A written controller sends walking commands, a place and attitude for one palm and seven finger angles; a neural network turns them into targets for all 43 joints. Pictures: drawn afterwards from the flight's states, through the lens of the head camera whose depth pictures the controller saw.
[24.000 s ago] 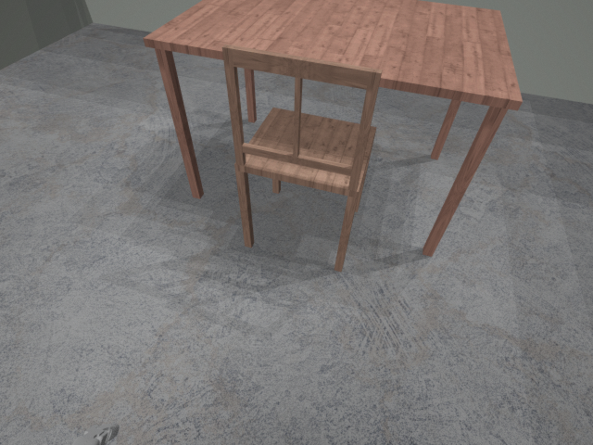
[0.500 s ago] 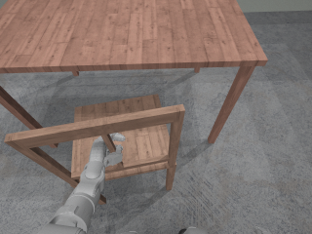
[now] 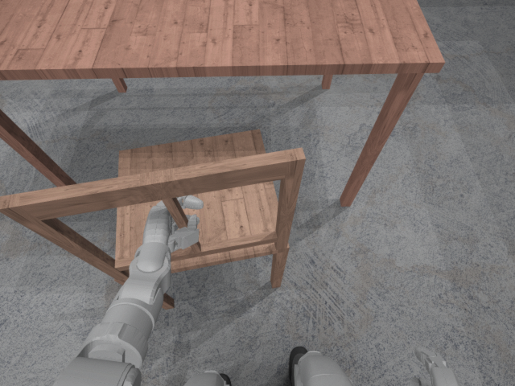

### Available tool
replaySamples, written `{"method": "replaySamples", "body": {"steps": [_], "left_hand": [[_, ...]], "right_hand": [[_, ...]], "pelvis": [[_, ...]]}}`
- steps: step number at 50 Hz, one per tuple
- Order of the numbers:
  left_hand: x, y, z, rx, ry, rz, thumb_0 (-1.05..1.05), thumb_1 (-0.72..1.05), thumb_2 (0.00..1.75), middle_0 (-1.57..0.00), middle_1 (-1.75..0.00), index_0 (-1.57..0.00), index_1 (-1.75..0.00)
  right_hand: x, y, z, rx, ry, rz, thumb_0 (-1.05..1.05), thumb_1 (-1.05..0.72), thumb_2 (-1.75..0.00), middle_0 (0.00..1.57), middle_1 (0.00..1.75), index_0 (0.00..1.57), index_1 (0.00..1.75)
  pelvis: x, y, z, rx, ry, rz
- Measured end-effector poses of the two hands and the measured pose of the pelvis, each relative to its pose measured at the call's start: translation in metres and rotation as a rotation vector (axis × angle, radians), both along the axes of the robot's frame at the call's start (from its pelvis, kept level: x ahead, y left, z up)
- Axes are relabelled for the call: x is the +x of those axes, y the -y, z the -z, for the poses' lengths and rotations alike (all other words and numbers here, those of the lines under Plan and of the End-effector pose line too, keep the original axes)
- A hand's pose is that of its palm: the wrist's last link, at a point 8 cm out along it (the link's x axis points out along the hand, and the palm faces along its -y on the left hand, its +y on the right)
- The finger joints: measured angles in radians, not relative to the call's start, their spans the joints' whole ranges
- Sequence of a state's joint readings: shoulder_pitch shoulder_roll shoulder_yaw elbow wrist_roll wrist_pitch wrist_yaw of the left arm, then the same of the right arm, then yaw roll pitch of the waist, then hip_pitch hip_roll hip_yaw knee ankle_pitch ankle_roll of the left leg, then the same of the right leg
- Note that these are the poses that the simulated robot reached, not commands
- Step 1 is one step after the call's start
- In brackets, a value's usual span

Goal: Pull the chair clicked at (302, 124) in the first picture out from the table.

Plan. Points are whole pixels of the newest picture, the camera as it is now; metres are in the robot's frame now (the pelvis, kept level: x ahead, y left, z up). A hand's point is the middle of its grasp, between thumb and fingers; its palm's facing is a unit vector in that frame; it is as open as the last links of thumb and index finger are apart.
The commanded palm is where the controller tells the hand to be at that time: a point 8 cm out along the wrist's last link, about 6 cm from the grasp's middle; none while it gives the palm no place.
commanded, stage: step backward, pulling the chair out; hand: left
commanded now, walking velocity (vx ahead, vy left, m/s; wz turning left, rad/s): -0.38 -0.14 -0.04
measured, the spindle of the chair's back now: (184, 226) +0.39 +0.13 -0.09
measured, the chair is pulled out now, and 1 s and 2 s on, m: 0.18 0.27 0.47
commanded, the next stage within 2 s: none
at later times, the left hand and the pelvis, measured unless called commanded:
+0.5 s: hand (188, 265) +0.30 +0.11 -0.06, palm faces -0.05 -0.98 -0.19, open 4.9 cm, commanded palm +0.28 +0.16 -0.05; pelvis -0.05 +0.01 +0.00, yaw -1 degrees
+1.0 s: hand (188, 289) +0.26 +0.11 -0.06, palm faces -0.08 -0.98 -0.19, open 4.9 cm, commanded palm +0.24 +0.16 -0.06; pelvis -0.10 +0.02 +0.01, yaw -2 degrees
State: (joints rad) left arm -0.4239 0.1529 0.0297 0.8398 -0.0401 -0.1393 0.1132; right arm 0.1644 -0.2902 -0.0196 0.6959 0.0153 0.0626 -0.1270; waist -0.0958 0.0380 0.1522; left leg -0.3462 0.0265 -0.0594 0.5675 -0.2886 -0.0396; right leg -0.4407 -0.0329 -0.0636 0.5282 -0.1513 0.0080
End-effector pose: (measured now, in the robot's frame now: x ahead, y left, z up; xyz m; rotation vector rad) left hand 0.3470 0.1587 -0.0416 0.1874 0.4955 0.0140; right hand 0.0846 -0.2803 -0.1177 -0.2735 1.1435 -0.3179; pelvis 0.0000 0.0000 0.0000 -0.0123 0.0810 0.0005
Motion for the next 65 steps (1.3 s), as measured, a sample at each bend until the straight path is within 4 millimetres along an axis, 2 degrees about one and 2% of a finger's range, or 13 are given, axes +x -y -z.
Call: {"method": "replaySamples", "body": {"steps": [5, 12, 18, 25, 29, 34, 38, 41, 48, 51, 56, 61, 65], "left_hand": [[-0.013, -0.003, 0.001, -0.003, 0.017, 0.035, 0.01, 0.76, 0.81, -0.29, -1.21, -0.49, -1.45], [-0.035, -0.004, 0.0, 0.005, 0.02, -0.001, 0.02, 0.76, 0.81, -0.3, -1.21, -0.49, -1.45], [-0.051, -0.003, -0.001, 0.006, 0.011, -0.033, 0.02, 0.75, 0.82, -0.32, -1.19, -0.49, -1.45], [-0.059, -0.006, -0.001, 0.004, 0.013, 0.018, 0.02, 0.76, 0.81, -0.3, -1.2, -0.49, -1.45], [-0.065, -0.007, -0.001, -0.003, -0.001, 0.009, 0.02, 0.76, 0.81, -0.29, -1.2, -0.49, -1.45], [-0.068, -0.005, -0.002, 0.009, -0.002, -0.03, 0.03, 0.76, 0.83, -0.31, -1.18, -0.49, -1.45], [-0.074, -0.001, -0.003, 0.01, -0.012, -0.057, 0.03, 0.75, 0.82, -0.31, -1.15, -0.49, -1.45], [-0.08, 0.001, -0.003, 0.01, -0.02, -0.054, 0.03, 0.75, 0.82, -0.31, -1.15, -0.49, -1.45], [-0.094, -0.001, -0.003, 0.009, -0.01, 0.012, 0.01, 0.75, 0.8, -0.29, -1.17, -0.49, -1.45], [-0.1, -0.004, -0.003, 0.003, 0.003, 0.06, 0.0, 0.76, 0.8, -0.26, -1.18, -0.49, -1.45], [-0.114, -0.008, -0.003, -0.008, 0.014, 0.1, 0.0, 0.77, 0.79, -0.22, -1.19, -0.49, -1.45], [-0.136, -0.009, -0.004, -0.008, 0.006, 0.069, 0.01, 0.78, 0.8, -0.23, -1.17, -0.49, -1.45], [-0.153, -0.008, -0.004, 0.012, 0.019, 0.032, 0.01, 0.76, 0.82, -0.27, -1.16, -0.49, -1.45]], "right_hand": [[-0.011, -0.011, -0.011, 0.002, 0.015, 0.005, 0.01, -0.91, -0.89, 0.2, 0.3, 0.2, 0.3], [-0.021, -0.026, -0.001, 0.083, 0.067, 0.02, 0.01, -0.91, -0.89, 0.2, 0.3, 0.2, 0.3], [-0.037, -0.023, 0.008, 0.094, 0.063, 0.029, 0.01, -0.91, -0.89, 0.2, 0.3, 0.2, 0.3], [-0.066, -0.018, -0.001, 0.018, 0.011, 0.012, 0.01, -0.91, -0.89, 0.2, 0.3, 0.2, 0.3], [-0.077, -0.021, -0.005, 0.034, 0.011, 0.017, 0.01, -0.91, -0.89, 0.2, 0.3, 0.2, 0.3], [-0.087, -0.024, 0.006, 0.113, -0.007, 0.003, 0.01, -0.91, -0.89, 0.2, 0.3, 0.2, 0.3], [-0.097, -0.018, 0.006, 0.131, -0.013, 0.029, 0.01, -0.91, -0.89, 0.2, 0.3, 0.2, 0.3], [-0.101, -0.008, 0.001, 0.096, -0.002, 0.037, 0.01, -0.91, -0.89, 0.2, 0.3, 0.2, 0.3], [-0.099, 0.007, -0.008, -0.027, 0.029, 0.035, 0.01, -0.91, -0.89, 0.2, 0.3, 0.2, 0.3], [-0.097, -0.003, -0.018, -0.05, 0.046, 0.037, 0.01, -0.91, -0.89, 0.2, 0.3, 0.2, 0.3], [-0.1, -0.032, -0.03, -0.006, 0.104, -0.002, 0.01, -0.91, -0.89, 0.2, 0.3, 0.2, 0.3], [-0.116, -0.06, -0.019, 0.121, 0.127, -0.016, 0.0, -0.91, -0.89, 0.2, 0.3, 0.2, 0.3], [-0.138, -0.066, 0.002, 0.202, 0.11, -0.02, 0.0, -0.91, -0.89, 0.2, 0.3, 0.2, 0.3]], "pelvis": [[-0.015, -0.003, -0.002, 0.021, 0.007, 0.038], [-0.025, 0.006, 0.003, 0.018, 0.03, 0.057], [-0.037, 0.007, 0.004, 0.005, 0.021, 0.04], [-0.053, -0.006, 0.003, 0.014, 0.025, 0.024], [-0.053, -0.003, -0.001, 0.011, 0.014, 0.046], [-0.062, 0.01, -0.003, -0.011, 0.008, 0.071], [-0.075, 0.017, -0.008, -0.011, 0.019, 0.074], [-0.082, 0.016, -0.011, 0.015, 0.013, 0.075], [-0.093, -0.009, -0.005, -0.007, 0.019, 0.036], [-0.102, -0.019, -0.006, 0.002, 0.033, 0.053], [-0.118, -0.024, -0.009, 0.005, 0.03, 0.089], [-0.133, -0.017, -0.011, -0.005, 0.025, 0.116], [-0.149, -0.004, -0.004, 0.012, 0.024, 0.127]]}}
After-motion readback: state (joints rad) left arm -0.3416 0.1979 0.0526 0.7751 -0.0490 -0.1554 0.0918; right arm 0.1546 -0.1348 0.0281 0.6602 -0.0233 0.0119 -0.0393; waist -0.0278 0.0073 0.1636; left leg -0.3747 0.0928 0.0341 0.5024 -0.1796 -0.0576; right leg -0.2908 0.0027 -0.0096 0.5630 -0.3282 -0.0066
